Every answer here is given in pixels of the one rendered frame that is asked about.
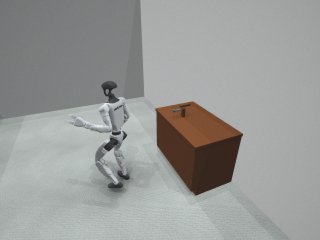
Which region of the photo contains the robot left shin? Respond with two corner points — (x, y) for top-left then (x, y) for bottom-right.
(95, 161), (119, 185)

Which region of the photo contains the robot right upper arm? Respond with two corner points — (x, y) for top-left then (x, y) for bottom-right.
(117, 97), (130, 119)

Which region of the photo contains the left robot hand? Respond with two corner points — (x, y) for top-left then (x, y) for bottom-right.
(67, 114), (85, 127)

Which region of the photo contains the tap lever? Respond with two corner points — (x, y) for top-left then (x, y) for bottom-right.
(172, 108), (183, 113)

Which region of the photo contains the humanoid robot head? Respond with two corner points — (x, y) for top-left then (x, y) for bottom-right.
(101, 81), (120, 104)

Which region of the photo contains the robot left upper arm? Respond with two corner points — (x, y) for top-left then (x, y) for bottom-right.
(98, 103), (113, 133)

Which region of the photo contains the counter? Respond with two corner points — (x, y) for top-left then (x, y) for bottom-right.
(155, 101), (243, 196)

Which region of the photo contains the left robot forearm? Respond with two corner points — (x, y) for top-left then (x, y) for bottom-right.
(83, 121), (110, 133)

